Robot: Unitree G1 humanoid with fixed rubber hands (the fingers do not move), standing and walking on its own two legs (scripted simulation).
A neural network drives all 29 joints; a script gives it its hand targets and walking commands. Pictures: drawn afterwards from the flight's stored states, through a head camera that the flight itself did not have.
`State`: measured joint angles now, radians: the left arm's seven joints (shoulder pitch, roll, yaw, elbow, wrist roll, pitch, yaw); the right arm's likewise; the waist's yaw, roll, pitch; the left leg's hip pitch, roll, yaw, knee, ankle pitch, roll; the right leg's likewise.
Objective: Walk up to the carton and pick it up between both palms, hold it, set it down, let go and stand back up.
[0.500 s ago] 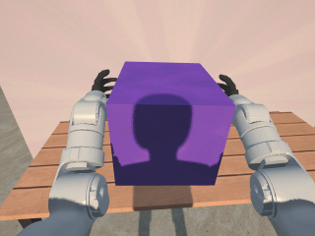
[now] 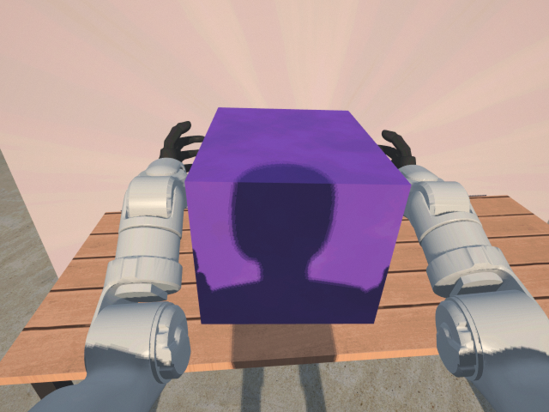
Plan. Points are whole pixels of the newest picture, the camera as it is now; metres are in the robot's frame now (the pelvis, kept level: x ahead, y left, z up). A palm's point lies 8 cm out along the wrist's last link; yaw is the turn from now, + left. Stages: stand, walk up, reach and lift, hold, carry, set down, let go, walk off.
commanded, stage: hold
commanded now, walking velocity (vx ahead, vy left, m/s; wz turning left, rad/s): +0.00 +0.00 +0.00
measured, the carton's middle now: (285, 201) +0.39 +0.01 +0.21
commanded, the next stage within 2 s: set down in 0.02 s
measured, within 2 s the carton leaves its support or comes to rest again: neither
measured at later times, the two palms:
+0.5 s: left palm (183, 156) +0.41 +0.17 +0.28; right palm (395, 175) +0.40 -0.16 +0.25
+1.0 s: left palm (186, 173) +0.42 +0.17 +0.25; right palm (392, 180) +0.41 -0.16 +0.24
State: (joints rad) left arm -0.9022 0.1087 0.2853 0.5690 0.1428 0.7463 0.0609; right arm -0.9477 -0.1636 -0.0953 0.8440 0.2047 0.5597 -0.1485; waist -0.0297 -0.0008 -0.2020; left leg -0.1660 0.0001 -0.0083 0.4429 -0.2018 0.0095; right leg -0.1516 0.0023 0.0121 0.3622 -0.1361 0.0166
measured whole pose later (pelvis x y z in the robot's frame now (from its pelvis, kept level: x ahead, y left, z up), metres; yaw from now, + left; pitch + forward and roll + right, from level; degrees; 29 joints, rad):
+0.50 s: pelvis +0.01 +0.00 +0.00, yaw +0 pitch -4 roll -1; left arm -1.02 0.11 0.35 0.67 0.23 0.54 -0.01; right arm -0.97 -0.16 -0.14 0.84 0.20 0.37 -0.15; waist -0.03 0.00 -0.09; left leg -0.16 0.00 -0.01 0.44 -0.21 0.01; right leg -0.14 0.00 0.01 0.35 -0.14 0.02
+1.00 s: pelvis +0.02 +0.01 +0.00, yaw +0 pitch -6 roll -2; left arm -0.91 0.08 0.35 0.59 0.22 0.51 0.01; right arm -0.93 -0.15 -0.14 0.85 0.20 0.33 -0.14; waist -0.06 -0.02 -0.05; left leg -0.10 0.00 -0.01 0.44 -0.23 0.02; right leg -0.07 0.00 0.01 0.31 -0.14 0.03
